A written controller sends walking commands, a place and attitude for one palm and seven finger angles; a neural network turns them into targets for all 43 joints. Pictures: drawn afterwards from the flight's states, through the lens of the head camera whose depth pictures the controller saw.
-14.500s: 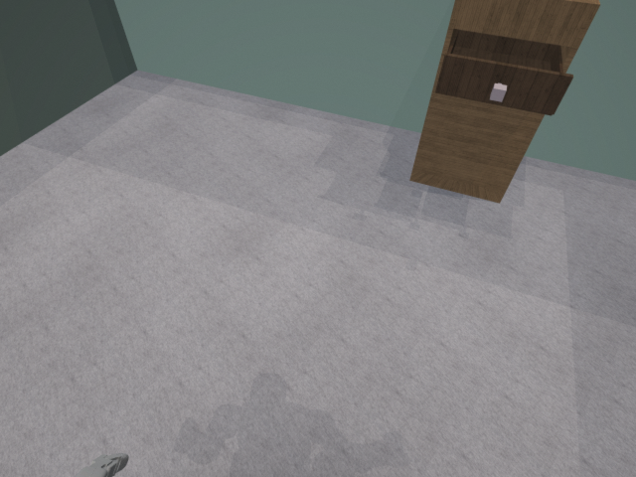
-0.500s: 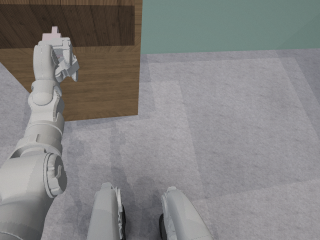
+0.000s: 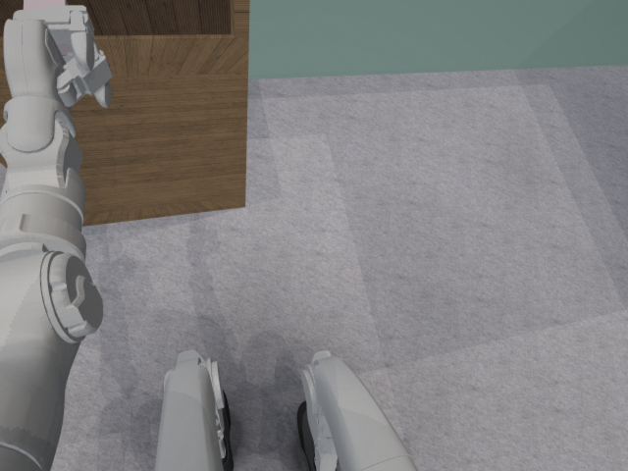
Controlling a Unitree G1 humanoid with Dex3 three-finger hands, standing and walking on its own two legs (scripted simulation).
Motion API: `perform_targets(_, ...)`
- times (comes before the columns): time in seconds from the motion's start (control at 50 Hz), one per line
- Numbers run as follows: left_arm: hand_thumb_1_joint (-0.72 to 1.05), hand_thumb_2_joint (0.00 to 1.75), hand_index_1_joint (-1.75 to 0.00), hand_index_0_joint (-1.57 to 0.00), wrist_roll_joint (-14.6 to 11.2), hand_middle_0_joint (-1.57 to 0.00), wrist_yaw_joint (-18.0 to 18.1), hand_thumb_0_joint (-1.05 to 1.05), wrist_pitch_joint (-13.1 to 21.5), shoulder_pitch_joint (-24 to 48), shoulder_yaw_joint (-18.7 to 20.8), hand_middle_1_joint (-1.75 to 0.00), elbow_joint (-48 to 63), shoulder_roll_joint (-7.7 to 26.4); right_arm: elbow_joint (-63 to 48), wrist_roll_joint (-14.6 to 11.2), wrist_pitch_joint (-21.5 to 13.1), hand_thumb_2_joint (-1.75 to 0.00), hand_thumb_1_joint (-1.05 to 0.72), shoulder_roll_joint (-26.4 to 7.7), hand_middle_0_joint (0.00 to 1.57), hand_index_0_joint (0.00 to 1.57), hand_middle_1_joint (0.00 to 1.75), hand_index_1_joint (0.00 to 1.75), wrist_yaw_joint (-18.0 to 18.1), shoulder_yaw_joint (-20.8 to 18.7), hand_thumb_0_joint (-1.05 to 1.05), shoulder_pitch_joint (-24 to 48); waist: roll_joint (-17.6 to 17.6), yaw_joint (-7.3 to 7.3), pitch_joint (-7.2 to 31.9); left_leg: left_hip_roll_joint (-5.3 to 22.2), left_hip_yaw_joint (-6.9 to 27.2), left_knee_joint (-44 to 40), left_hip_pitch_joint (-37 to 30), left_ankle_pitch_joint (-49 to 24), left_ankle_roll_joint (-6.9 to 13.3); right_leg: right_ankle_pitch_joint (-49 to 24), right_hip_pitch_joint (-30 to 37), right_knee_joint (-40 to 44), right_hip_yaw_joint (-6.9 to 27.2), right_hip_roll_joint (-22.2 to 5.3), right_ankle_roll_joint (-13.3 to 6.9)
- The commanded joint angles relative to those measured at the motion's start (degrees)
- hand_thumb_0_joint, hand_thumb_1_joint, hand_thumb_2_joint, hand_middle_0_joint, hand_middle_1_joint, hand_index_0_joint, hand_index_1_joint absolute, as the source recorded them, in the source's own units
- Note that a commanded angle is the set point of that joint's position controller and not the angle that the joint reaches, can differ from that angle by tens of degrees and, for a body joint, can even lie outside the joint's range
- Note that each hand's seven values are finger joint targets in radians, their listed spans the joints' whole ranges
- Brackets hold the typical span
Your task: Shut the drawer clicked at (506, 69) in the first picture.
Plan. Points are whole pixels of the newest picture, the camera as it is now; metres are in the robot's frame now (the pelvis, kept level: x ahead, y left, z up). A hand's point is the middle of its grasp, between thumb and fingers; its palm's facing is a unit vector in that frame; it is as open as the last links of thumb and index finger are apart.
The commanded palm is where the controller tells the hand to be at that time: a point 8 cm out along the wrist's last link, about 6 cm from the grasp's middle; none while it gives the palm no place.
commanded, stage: push the drawer shut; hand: left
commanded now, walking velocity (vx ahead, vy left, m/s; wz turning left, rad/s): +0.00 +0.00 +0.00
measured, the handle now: (53, 14) +0.63 +0.23 +0.07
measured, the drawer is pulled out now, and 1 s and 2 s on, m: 0.00 0.00 0.00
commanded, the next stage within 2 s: pull the fist back off the drawer in 0.22 s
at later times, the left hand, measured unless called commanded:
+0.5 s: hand (103, 64) +0.57 +0.18 +0.06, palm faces +0.06 -1.00 -0.03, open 3.5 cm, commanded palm +0.59 +0.20 +0.07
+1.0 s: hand (100, 65) +0.57 +0.18 +0.06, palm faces +0.08 -1.00 -0.02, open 3.4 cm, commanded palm +0.54 +0.20 +0.07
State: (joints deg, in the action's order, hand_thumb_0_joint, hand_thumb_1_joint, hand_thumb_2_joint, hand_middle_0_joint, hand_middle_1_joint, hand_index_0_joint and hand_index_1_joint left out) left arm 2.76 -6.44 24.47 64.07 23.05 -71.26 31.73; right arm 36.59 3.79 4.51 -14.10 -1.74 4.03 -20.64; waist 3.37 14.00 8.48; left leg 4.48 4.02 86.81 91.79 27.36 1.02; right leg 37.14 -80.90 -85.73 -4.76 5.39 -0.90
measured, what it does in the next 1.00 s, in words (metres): stands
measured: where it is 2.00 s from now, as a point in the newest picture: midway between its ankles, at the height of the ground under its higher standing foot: (270, 457)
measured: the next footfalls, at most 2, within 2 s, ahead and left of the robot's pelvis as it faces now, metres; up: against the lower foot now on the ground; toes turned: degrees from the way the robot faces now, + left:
none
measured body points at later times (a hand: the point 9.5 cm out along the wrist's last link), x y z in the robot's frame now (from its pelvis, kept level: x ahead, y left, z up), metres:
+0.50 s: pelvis -0.03 +0.01 -0.02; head +0.15 +0.06 +0.39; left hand +0.56 +0.23 +0.07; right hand -0.05 -0.25 -0.10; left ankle +0.09 +0.12 -0.55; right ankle +0.02 -0.12 -0.55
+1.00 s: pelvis -0.01 +0.01 +0.01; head +0.18 +0.05 +0.41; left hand +0.56 +0.24 +0.07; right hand -0.02 -0.24 -0.09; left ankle +0.09 +0.11 -0.55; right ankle +0.02 -0.12 -0.55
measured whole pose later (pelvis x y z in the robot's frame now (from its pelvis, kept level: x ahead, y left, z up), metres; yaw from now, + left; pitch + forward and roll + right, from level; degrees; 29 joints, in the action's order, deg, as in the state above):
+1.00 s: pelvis -0.01 +0.01 +0.01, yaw -2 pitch +32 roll -7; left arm 0.5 -5.4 19.3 60.7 23.2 -64.2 32.2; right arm 36.1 3.2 2.7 -13.9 -1.6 4.4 -21.2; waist 3.5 14.0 7.9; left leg 4.0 3.6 85.4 91.1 26.5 1.5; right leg 35.0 -81.1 -83.9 -3.0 6.4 0.1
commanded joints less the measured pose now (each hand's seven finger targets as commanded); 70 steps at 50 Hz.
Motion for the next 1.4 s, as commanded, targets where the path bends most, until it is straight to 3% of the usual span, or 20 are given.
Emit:
perform_targets(0.0, 0.9, 0.9, -1.6, -1.4, -0.22, -1.4, 2.98, 0.0, 1.04, 38.56, 2.36, -1.6, 12.84, 20.29, -1.28, 0.03, -0.62, -0.9, -0.9, -12.52, 0.2, 0.2, 0.3, 0.3, 1.36, -3.86, 0.0, -12.3, 11.43, 4.36, 31.3, -0.85, 2.95, -6.32, -34.22, -5.22, 2.56, -8.52, 0.86, 14.4, 2.15, -0.04, -0.61)
perform_targets(0.06, 0.9, 0.9, -1.6, -1.4, 0.35, -1.4, 3.53, 0.0, 0.56, 40.84, 0.25, -1.6, 12.48, 19.1, -1.46, -0.03, -0.95, -0.9, -0.9, -12.42, 0.2, 0.2, 0.3, 0.3, 1.61, -3.49, 0.0, -11.91, 12.48, 5.29, 30.44, -0.94, 3.4, -6.84, -33.85, -1.54, 2.54, -6.39, -1.08, 14.48, 2.1, -0.02, -0.68)
perform_targets(0.1, 0.9, 0.9, -1.6, -1.4, 0.86, -1.4, 4.08, 0.0, 1.09, 42.45, 1.37, -1.6, 13.08, 21.81, -1.45, 0.18, -1.48, -0.9, -0.9, -12.8, 0.2, 0.2, 0.3, 0.3, 1.84, -3.15, 0.0, -11.88, 14.13, 5.26, 30.88, -0.77, 4.07, -7.24, -34.38, 0.0, 2.39, -5.54, -2.18, 13.85, 1.86, -0.1, -0.81)
perform_targets(0.14, 0.9, 0.9, -1.6, -1.4, 1.29, -1.4, 4.25, 0.0, 0.78, 43.04, -0.63, -1.6, 12.18, 20.49, -1.69, 0.02, -1.86, -0.9, -0.9, -12.69, 0.2, 0.2, 0.3, 0.3, 1.93, -2.87, 0.0, -11.04, 14.53, 5.87, 30.01, -0.83, 4.23, -7.57, -33.24, 3.63, 2.42, -3.69, -3.17, 14.09, 2.18, -0.08, -0.79)
perform_targets(0.3, 0.9, 0.9, -1.6, -1.4, 1.67, -1.4, 4.02, 0.0, 0.51, 45.56, -1.06, -1.6, 12.3, 24.69, -1.68, -0.34, -4.02, -0.9, -0.9, -13.43, 0.2, 0.2, 0.3, 0.3, 3.24, -1.52, 0.0, -10.01, 16.93, 6.78, 30.41, -0.16, 5.17, -8.65, -31.36, 9.57, 2.39, -0.71, -4.03, 13.52, 2.68, -0.2, -0.64)
perform_targets(0.5, 0.9, 0.9, -1.6, -1.4, 1.24, -1.4, 3.9, 0.0, -1.25, 43.66, 0.47, -1.6, 12.84, 24.56, -1.71, -0.12, -4.47, -0.9, -0.9, -13.83, 0.2, 0.2, 0.3, 0.3, 3.09, -1.73, 0.0, -10.86, 17.09, 5.22, 30.47, -0.13, 6.44, -10.2, -32.92, 11.12, 1.85, -0.93, -4.99, 12.74, 1.53, -0.26, -0.99)
perform_targets(0.56, 0.9, 0.9, -1.6, -1.4, 1.0, -1.4, 3.94, 0.0, -2.03, 41.58, 1.32, -1.6, 11.9, 24.53, -1.77, -0.12, -4.29, -0.9, -0.9, -13.84, 0.2, 0.2, 0.3, 0.3, 2.91, -1.9, 0.0, -11.11, 14.94, 4.71, 30.17, -0.26, 6.06, -9.86, -31.17, 10.94, 1.92, -0.75, -3.69, 12.96, 1.74, -0.12, -0.93)
perform_targets(0.64, 0.9, 0.9, -1.6, -1.4, 0.62, -1.4, 3.58, 0.0, -2.22, 39.46, 2.46, -1.6, 13.62, 24.41, -2.01, -0.05, -3.86, -0.9, -0.9, -13.81, 0.2, 0.2, 0.3, 0.3, 2.64, -2.3, 0.0, -11.68, 15.08, 3.31, 30.59, -0.18, 6.11, -10.43, -32.65, 9.2, 1.73, -1.89, -3.14, 12.86, 1.24, -0.2, -1.04)
perform_targets(0.78, 0.9, 0.9, -1.6, -1.4, -1.58, -1.4, 2.9, 0.0, -2.5, 30.1, 2.56, -1.6, 16.59, 18.87, -2.41, -0.38, -3.31, -0.9, -0.9, -13.08, 0.2, 0.2, 0.3, 0.3, 1.68, -3.3, 0.0, -11.5, 14.34, 0.84, 31.87, 0.04, 6.18, -11.89, -37.63, 4.49, 1.3, -4.38, -1.98, 13.3, 0.69, -0.19, -1.19)
perform_targets(0.9, 0.9, 0.9, -1.6, -1.4, -2.94, -1.4, 2.25, 0.0, -2.05, 21.43, 2.46, -1.6, 18.53, 15.55, -2.59, -0.71, -2.47, -0.9, -0.9, -12.21, 0.2, 0.2, 0.3, 0.3, 1.13, -4.04, 0.0, -10.98, 11.74, -0.92, 31.99, -0.21, 3.72, -10.91, -38.23, -3.51, 1.33, -8.05, 2.95, 14.7, 1.06, -0.3, -0.93)
perform_targets(0.98, 0.9, 0.9, -1.6, -1.4, -4.16, -1.4, 2.04, 0.0, -0.66, 21.21, 1.04, -1.6, 21.33, 12.22, -1.93, -0.75, -2.09, -0.9, -0.9, -11.88, 0.2, 0.2, 0.3, 0.3, 0.74, -4.76, 0.0, -11.08, 11.5, -0.43, 32.69, -0.33, 3.64, -10.5, -41.81, -9.67, 1.32, -11.78, 3.8, 15.13, 1.07, -0.35, -0.91)
perform_targets(1.02, 0.9, 0.9, -1.6, -1.4, -4.55, -1.4, 2.04, 0.0, -0.44, 19.27, 0.97, -1.6, 20.33, 11.02, -1.71, -0.82, -1.7, -0.9, -0.9, -11.69, 0.2, 0.2, 0.3, 0.3, 0.62, -5.16, 0.0, -10.91, 8.95, -0.32, 32.7, -0.44, 2.79, -9.65, -40.87, -11.9, 1.54, -13.52, 5.73, 15.76, 1.43, -0.3, -0.64)
perform_targets(1.1, 0.9, 0.9, -1.6, -1.4, -4.71, -1.4, 1.52, 0.0, 0.68, 17.27, 1.27, -1.6, 19.83, 10.77, -1.43, -0.84, -0.95, -0.9, -0.9, -11.36, 0.2, 0.2, 0.3, 0.3, 0.43, -5.41, 0.0, -10.75, 8.54, -0.82, 32.5, -0.77, 1.76, -8.59, -40.54, -16.52, 1.67, -17.8, 8.13, 15.61, 1.88, -0.35, -0.66)
perform_targets(1.14, 0.9, 0.9, -1.6, -1.4, -5.91, -1.4, 1.1, 0.0, 1.35, 11.18, 2.6, -1.6, 29.13, 11.18, -3.89, -1.43, -0.23, -0.9, -0.9, -11.21, 0.2, 0.2, 0.3, 0.3, -0.06, -6.12, 0.0, -9.81, 11.78, -4.93, 40.41, -1.23, 0.98, -10.74, -47.57, -22.18, 1.15, -23.15, 14.7, 16.31, 2.3, -0.42, -1.03)
perform_targets(1.18, 0.9, 0.9, -1.6, -1.4, -7.47, -1.4, 0.81, 0.0, 0.54, 2.83, 2.53, -1.6, 37.75, 9.95, -5.79, -2.31, 0.09, -0.9, -0.9, -10.8, 0.2, 0.2, 0.3, 0.3, -0.49, -6.65, 0.0, -8.61, 13.77, -7.24, 45.86, -1.57, 0.63, -12.87, -54.01, -28.58, 0.75, -29.74, 20.01, 17.16, 2.49, -0.51, -1.23)
perform_targets(1.2, 0.9, 0.9, -1.6, -1.4, -8.22, -1.4, 0.65, 0.0, -0.46, -1.61, 2.15, -1.6, 41.47, 9.02, -6.47, -3.05, 0.34, -0.9, -0.9, -10.54, 0.2, 0.2, 0.3, 0.3, -0.65, -6.91, 0.0, -8.0, 12.39, -7.92, 46.39, -1.66, 0.21, -14.07, -55.79, -30.29, 0.63, -32.61, 23.02, 18.47, 2.57, -0.59, -1.05)
perform_targets(1.26, 0.9, 0.9, -1.6, -1.4, -10.69, -1.4, 0.17, 0.0, -4.27, -10.16, -0.83, -1.6, 47.27, 4.64, -7.88, -4.85, 0.28, -0.9, -0.9, -9.83, 0.2, 0.2, 0.3, 0.3, -0.29, -7.02, 0.0, -6.25, 4.61, -7.25, 39.01, -2.37, -1.28, -18.0, -52.82, -26.38, 1.33, -35.3, 30.57, 23.42, 3.04, -0.59, -0.05)
perform_targets(1.3, 0.9, 0.9, -1.6, -1.4, -11.89, -1.4, 0.38, 0.0, -4.74, -12.15, -1.34, -1.6, 52.81, 3.85, -8.01, -5.28, -0.51, -0.9, -0.9, -9.63, 0.2, 0.2, 0.3, 0.3, 0.58, -7.01, 0.0, -5.47, 3.76, -7.45, 37.4, -2.63, -1.65, -19.86, -54.64, -26.92, 1.41, -37.93, 33.71, 25.39, 3.3, -0.93, 0.19)
perform_targets(1.36, 0.9, 0.9, -1.6, -1.4, -13.38, -1.4, 0.26, 0.0, -4.57, -18.12, -6.09, -1.6, 55.03, -2.52, -7.97, -5.75, -1.83, -0.9, -0.9, -8.77, 0.2, 0.2, 0.3, 0.3, 1.55, -7.05, 0.0, -3.85, 1.86, -6.67, 30.79, -2.98, -2.0, -23.29, -57.68, -25.41, 1.34, -36.81, 35.04, 29.15, 2.87, -0.96, 0.49)
perform_targets(1.38, 0.9, 0.9, -1.6, -1.4, -13.88, -1.4, 0.12, 0.0, -4.03, -18.9, -7.91, -1.6, 55.84, -4.55, -7.71, -5.87, -2.37, -0.9, -0.9, -8.74, 0.2, 0.2, 0.3, 0.3, 1.75, -6.91, 0.0, -3.64, 3.13, -6.38, 28.75, -3.04, -1.95, -24.03, -59.4, -25.69, 1.36, -36.21, 34.46, 29.98, 2.87, -0.99, 0.32)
